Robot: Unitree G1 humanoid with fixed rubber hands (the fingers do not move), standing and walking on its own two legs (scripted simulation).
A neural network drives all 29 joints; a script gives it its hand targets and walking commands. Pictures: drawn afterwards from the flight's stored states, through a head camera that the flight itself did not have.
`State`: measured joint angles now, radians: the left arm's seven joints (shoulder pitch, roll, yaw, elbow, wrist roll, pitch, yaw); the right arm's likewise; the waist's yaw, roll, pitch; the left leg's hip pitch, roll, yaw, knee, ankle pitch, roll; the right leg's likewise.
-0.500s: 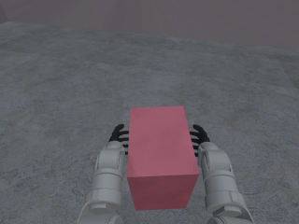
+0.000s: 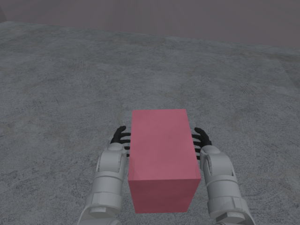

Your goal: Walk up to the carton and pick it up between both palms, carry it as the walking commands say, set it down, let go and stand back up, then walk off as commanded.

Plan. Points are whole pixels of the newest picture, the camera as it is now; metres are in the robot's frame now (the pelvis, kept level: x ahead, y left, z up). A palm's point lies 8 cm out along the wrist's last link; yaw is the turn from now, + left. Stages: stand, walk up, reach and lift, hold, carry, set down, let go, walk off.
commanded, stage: hold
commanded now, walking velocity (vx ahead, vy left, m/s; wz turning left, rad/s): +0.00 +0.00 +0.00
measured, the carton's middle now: (160, 162) +0.31 +0.00 -0.01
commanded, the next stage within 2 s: carry in 0.56 s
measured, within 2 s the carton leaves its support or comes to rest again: neither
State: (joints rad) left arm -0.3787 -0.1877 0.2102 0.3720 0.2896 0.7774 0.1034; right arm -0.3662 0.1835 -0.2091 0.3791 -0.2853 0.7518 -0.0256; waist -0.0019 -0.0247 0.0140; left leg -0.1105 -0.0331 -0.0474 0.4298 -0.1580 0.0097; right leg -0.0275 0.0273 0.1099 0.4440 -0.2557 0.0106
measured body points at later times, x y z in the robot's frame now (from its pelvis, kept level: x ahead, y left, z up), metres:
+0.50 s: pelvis -0.01 +0.00 +0.00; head -0.07 +0.01 +0.44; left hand +0.31 +0.13 +0.05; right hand +0.31 -0.12 +0.05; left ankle +0.06 +0.11 -0.74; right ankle +0.01 -0.13 -0.74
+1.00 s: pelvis -0.08 -0.10 -0.01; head -0.06 -0.12 +0.44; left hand +0.22 +0.03 +0.08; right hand +0.22 -0.22 +0.07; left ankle -0.07 +0.04 -0.67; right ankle -0.04 -0.19 -0.74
